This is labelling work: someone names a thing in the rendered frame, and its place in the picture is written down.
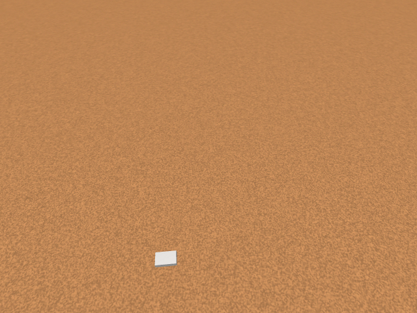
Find small box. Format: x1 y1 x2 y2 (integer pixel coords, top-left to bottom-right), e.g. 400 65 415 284
154 250 177 267

